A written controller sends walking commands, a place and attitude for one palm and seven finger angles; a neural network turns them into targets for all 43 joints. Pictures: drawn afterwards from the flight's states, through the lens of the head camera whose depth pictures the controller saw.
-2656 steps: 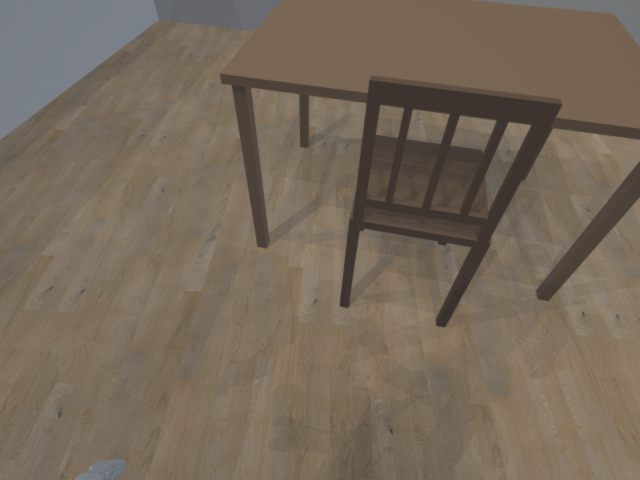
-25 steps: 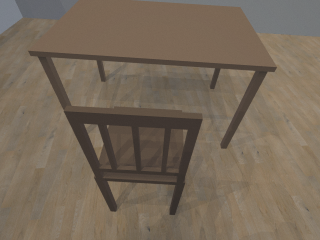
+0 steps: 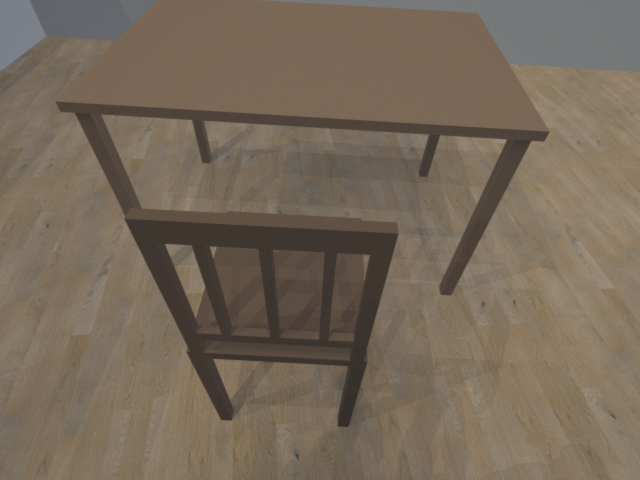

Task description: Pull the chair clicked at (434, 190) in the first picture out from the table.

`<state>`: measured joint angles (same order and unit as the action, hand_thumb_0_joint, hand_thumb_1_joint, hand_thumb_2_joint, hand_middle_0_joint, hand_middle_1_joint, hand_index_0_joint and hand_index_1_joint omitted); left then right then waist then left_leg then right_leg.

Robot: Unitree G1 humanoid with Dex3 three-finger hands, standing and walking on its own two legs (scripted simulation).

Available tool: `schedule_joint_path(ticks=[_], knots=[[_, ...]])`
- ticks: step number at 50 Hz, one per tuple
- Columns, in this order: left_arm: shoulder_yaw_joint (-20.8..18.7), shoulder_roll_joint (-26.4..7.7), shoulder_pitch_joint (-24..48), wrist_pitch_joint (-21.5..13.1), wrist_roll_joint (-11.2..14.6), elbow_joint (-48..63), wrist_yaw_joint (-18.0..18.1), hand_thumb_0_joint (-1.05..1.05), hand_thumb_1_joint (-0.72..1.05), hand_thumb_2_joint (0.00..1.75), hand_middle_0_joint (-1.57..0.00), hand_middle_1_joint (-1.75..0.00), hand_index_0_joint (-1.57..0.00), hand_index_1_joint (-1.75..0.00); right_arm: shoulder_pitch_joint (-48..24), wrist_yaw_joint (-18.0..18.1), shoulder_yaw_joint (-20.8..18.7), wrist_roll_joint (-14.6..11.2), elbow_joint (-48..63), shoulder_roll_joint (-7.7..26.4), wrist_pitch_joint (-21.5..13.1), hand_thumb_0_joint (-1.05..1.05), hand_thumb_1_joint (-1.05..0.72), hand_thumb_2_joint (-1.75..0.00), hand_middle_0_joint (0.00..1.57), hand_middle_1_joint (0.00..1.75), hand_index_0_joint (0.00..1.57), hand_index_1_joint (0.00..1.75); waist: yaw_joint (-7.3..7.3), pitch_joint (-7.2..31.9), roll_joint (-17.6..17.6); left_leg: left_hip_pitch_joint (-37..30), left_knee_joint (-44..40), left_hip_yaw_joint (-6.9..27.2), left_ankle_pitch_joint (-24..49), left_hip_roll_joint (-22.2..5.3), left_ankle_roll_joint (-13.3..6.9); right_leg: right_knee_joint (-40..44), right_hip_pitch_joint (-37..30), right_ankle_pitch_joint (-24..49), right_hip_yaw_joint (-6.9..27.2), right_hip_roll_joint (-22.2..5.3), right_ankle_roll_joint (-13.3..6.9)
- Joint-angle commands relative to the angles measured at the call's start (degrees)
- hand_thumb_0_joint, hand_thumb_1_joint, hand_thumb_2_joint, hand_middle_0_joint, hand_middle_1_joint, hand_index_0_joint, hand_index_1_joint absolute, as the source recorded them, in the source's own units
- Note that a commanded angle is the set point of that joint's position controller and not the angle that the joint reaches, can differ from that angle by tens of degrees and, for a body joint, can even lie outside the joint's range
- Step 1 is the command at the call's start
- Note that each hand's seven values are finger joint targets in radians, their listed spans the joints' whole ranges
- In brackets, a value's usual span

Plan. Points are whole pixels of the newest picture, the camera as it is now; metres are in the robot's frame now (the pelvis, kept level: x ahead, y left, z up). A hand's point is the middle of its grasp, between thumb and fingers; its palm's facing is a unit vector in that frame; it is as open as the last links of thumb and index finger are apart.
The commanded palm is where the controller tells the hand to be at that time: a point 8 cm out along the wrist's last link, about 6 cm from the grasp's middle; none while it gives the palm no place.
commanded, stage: look again from close up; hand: left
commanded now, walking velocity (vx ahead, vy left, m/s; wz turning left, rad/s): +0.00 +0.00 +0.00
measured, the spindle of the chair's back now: (271, 295) +0.42 +0.11 -0.09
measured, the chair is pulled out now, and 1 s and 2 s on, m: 0.30 0.30 0.30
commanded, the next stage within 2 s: shuffle to correct the standing spot in 0.24 s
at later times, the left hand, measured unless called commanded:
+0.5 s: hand out of the picture -0.02 +0.16 -0.18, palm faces +0.01 -0.99 -0.17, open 7.3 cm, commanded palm none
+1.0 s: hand out of the picture -0.02 +0.11 -0.18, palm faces +0.03 -0.99 -0.15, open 7.3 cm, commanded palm none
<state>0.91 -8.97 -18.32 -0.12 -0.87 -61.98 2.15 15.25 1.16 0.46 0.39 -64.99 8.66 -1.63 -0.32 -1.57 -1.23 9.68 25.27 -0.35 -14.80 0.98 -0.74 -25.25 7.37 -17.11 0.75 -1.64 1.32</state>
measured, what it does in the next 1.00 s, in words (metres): stands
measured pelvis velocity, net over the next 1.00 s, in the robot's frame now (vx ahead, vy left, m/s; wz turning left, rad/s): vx -0.01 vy -0.05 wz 0.01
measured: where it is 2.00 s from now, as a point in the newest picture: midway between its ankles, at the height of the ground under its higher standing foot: outside the picture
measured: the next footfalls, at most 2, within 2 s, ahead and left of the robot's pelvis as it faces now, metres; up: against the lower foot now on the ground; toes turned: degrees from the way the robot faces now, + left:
none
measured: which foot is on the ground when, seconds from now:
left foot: down 0.00-1.00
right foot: down 0.00-1.00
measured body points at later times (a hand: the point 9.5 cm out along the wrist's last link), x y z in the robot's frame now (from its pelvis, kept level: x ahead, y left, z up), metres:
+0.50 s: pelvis -0.01 +0.00 +0.00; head +0.00 +0.00 +0.45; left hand -0.02 +0.21 -0.16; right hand -0.01 -0.23 -0.16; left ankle -0.01 +0.11 -0.74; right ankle -0.04 -0.13 -0.74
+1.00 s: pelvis -0.01 -0.05 +0.00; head +0.00 -0.04 +0.45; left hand -0.02 +0.16 -0.17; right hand -0.01 -0.28 -0.16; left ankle -0.01 +0.11 -0.74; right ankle -0.04 -0.13 -0.74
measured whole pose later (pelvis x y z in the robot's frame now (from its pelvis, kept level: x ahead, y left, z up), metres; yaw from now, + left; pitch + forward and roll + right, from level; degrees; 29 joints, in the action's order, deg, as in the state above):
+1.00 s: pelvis -0.01 -0.05 +0.00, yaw +0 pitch -1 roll +0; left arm 0.8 -7.8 -19.2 -0.2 -0.7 -60.7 1.7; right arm 15.7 1.7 -0.3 0.5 -65.0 9.3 -0.4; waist -0.2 -1.3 -0.5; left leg 12.3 28.0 2.1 -15.1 -3.6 3.1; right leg -26.5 9.2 -16.7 -1.3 3.2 -2.8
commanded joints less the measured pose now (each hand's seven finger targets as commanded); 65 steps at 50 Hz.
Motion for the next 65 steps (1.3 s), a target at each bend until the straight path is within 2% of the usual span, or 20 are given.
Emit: schedule_joint_path(ticks=[1,7,9,17,21,29,33,37,40,41,44,48,49,53,54,56,59,63,64,65], knots=[[-1.4,-5.9,-4.4,-1.0,0.0,1.7,0.4,0.0,0.9,0.9,-0.2,-0.3,-0.2,-0.3,2.7,0.5,-0.8,-0.3,1.9,5.6,-0.6,0.0,-0.9,-0.9,0.2,0.3,0.2,0.3,-0.1,-2.7,0.6,-0.3,-4.0,4.4,12.4,-5.5,-1.3,4.1,4.0,10.5,3.4,-3.9,-2.6],[-1.4,-5.9,-4.7,-1.1,0.0,1.6,0.5,0.0,0.9,0.9,-0.2,-0.3,-0.2,-0.3,3.0,0.6,-0.8,-0.3,1.9,5.5,-0.7,0.0,-0.9,-0.9,0.2,0.3,0.2,0.3,-0.11,-1.1,0.3,-1.2,-3.5,4.4,13.9,-5.7,-1.3,3.8,3.4,11.7,3.4,-4.0,-2.6],[-1.3,-5.8,-4.6,-1.0,0.0,1.6,0.4,0.0,0.9,0.9,-0.2,-0.3,-0.2,-0.3,2.8,0.6,-0.7,-0.4,1.6,5.2,-0.7,0.0,-0.9,-0.9,0.2,0.3,0.2,0.3,-0.22,-2.6,1.9,-0.3,-4.1,4.2,13.0,-5.7,-1.3,4.3,3.8,10.8,3.3,-3.9,-2.7],[-1.3,-5.6,-4.9,-0.9,0.0,1.6,0.4,0.0,0.9,0.9,-0.2,-0.3,-0.2,-0.3,3.4,0.5,-0.8,-0.3,1.6,5.3,-0.6,0.0,-0.9,-0.9,0.2,0.3,0.2,0.3,-0.09,-2.7,0.8,-0.3,-4.2,4.3,11.5,-5.8,-1.2,4.3,4.6,9.3,3.4,-3.8,-2.6],[-1.3,-5.1,-5.3,-0.5,0.0,1.4,0.2,0.0,0.9,0.9,-0.2,-0.3,-0.2,-0.3,3.2,0.7,-1.0,-0.3,1.5,5.2,-0.6,0.0,-0.9,-0.9,0.2,0.3,0.2,0.3,0.13,-3.1,0.6,-0.5,-5.0,5.3,11.5,-7.1,-1.4,4.0,5.4,8.3,2.6,-3.0,-2.0],[-2.2,-5.0,-5.8,1.2,-0.2,2.7,-0.4,0.0,0.9,0.9,-0.2,-0.3,-0.2,-0.3,2.5,1.6,-2.7,0.1,1.8,7.3,0.6,0.0,-0.9,-0.9,0.2,0.3,0.2,0.3,0.14,-3.3,5.0,0.8,-6.1,8.4,10.9,-11.3,-2.8,0.0,7.5,5.4,0.1,-1.0,-1.5],[-2.9,-5.3,-6.2,1.8,-0.6,4.0,-0.6,0.0,0.9,0.9,-0.2,-0.3,-0.2,-0.3,2.7,1.8,-3.6,0.4,2.5,8.4,1.3,0.0,-0.9,-0.9,0.2,0.3,0.2,0.3,0.24,-1.7,5.3,2.6,-4.3,8.9,10.0,-12.4,-3.2,-2.5,8.1,4.8,-0.1,-0.5,-1.9],[-3.5,-6.3,-6.4,2.0,-0.8,5.5,-0.7,0.0,0.9,0.9,-0.2,-0.3,-0.2,-0.3,2.4,1.9,-4.0,0.6,3.6,7.7,1.9,0.0,-0.9,-0.9,0.2,0.3,0.2,0.3,0.44,-0.7,0.5,5.2,1.7,5.1,7.5,-9.6,-1.7,-0.3,7.8,8.3,3.7,-1.9,-3.3],[-3.0,-7.7,-5.7,0.5,-0.4,5.2,-0.3,0.0,0.9,0.9,-0.2,-0.3,-0.2,-0.3,2.0,1.3,-2.2,0.4,4.2,3.0,1.9,0.0,-0.9,-0.9,0.2,0.3,0.2,0.3,0.59,-0.8,-6.4,7.0,7.3,-1.0,-2.8,-3.0,1.1,7.9,6.9,4.5,11.1,-7.1,-5.4],[-2.8,-7.9,-5.2,0.0,-0.2,4.8,-0.1,0.0,0.9,0.9,-0.2,-0.3,-0.2,-0.3,1.6,1.0,-1.8,0.4,4.0,2.3,1.8,0.0,-0.9,-0.9,0.2,0.3,0.2,0.3,0.56,-1.2,-6.1,6.0,8.0,-0.8,-4.2,-2.6,1.3,10.3,8.1,3.1,12.7,-8.4,-5.8],[-2.1,-7.4,-3.9,-1.0,0.1,3.8,0.1,0.0,0.9,0.9,-0.2,-0.3,-0.2,-0.3,3.0,0.8,-1.0,0.0,2.0,2.0,1.2,0.0,-0.9,-0.9,0.2,0.3,0.2,0.3,0.95,-4.0,-2.5,3.6,4.1,-0.1,0.5,-3.5,1.2,9.9,8.0,10.5,10.4,-7.0,-5.2],[-2.1,-7.7,-4.9,-1.5,0.2,3.2,0.3,0.0,0.9,0.9,-0.2,-0.3,-0.2,-0.3,3.9,0.8,-0.6,-0.3,1.6,3.2,0.6,0.0,-0.9,-0.9,0.2,0.3,0.2,0.3,0.09,-2.2,-0.1,2.7,0.9,0.6,7.9,-4.3,1.3,6.2,3.0,22.3,7.4,-5.8,-3.5],[-2.1,-7.8,-4.6,-1.3,0.2,3.2,0.3,0.0,0.9,0.9,-0.2,-0.3,-0.2,-0.3,3.2,0.9,-0.5,-0.4,1.6,3.2,0.6,0.0,-0.9,-0.9,0.2,0.3,0.2,0.3,-0.18,-3.9,0.8,2.9,0.2,0.6,9.5,-4.7,1.4,5.4,3.5,24.6,6.6,-5.5,-3.7],[-2.0,-7.1,-5.0,-1.3,0.3,3.5,0.5,0.0,0.9,0.9,-0.2,-0.3,-0.2,-0.3,3.5,0.9,-0.7,-0.5,2.5,4.0,0.4,0.0,-0.9,-0.9,0.2,0.3,0.2,0.3,-0.32,0.3,0.6,-0.1,-0.3,1.6,15.3,-5.8,1.1,2.7,2.1,26.0,5.3,-5.1,-3.9],[-1.8,-6.8,-4.2,-1.1,0.3,3.7,0.4,0.0,0.9,0.9,-0.2,-0.3,-0.2,-0.3,2.9,0.9,-0.7,-0.7,2.5,3.8,0.4,0.0,-0.9,-0.9,0.2,0.3,0.2,0.3,-0.26,-2.2,1.4,0.6,-1.3,1.8,15.5,-6.0,0.9,2.9,3.7,24.0,5.0,-4.6,-4.1],[-1.8,-6.3,-4.6,-1.1,0.2,3.8,0.4,0.0,0.9,0.9,-0.2,-0.3,-0.2,-0.3,3.5,0.9,-0.7,-0.5,2.5,4.2,0.2,0.0,-0.9,-0.9,0.2,0.3,0.2,0.3,-0.27,-0.1,0.8,-0.6,-1.4,2.6,15.8,-6.4,0.5,2.8,3.6,19.6,4.7,-4.3,-4.0],[-1.6,-5.8,-4.0,-0.8,0.1,3.6,0.2,0.0,0.9,0.9,-0.2,-0.3,-0.2,-0.3,3.0,0.7,-0.7,-0.5,2.3,3.9,0.1,0.0,-0.9,-0.9,0.2,0.3,0.2,0.3,-0.36,-3.0,1.0,0.7,-3.2,3.1,11.9,-6.3,-0.1,4.2,5.5,11.8,4.4,-3.7,-3.8],[-1.5,-5.9,-4.1,-0.8,0.1,3.5,0.1,0.0,0.9,0.9,-0.2,-0.3,-0.2,-0.3,3.7,0.5,-0.7,-0.3,2.4,4.5,-0.1,0.0,-0.9,-0.9,0.2,0.3,0.2,0.3,-0.21,-2.3,-0.2,1.0,-3.6,3.9,9.1,-6.0,-0.4,4.6,5.8,6.9,4.4,-3.6,-3.5],[-1.4,-5.8,-4.0,-0.7,0.1,3.5,0.0,0.0,0.9,0.9,-0.2,-0.3,-0.2,-0.3,3.4,0.5,-0.5,-0.4,2.3,4.3,-0.1,0.0,-0.9,-0.9,0.2,0.3,0.2,0.3,-0.43,-4.2,0.4,1.9,-4.5,4.0,8.0,-6.1,-0.6,5.3,6.4,5.7,4.1,-3.5,-3.6],[-1.4,-5.9,-4.6,-0.8,0.1,3.5,0.0,0.0,0.9,0.9,-0.2,-0.3,-0.2,-0.3,3.6,0.4,-0.5,-0.3,2.4,4.5,-0.2,0.0,-0.9,-0.9,0.2,0.3,0.2,0.3,-0.4,-3.0,1.2,1.6,-4.2,4.2,8.1,-6.0,-0.6,5.0,6.1,5.8,4.3,-3.6,-3.5]])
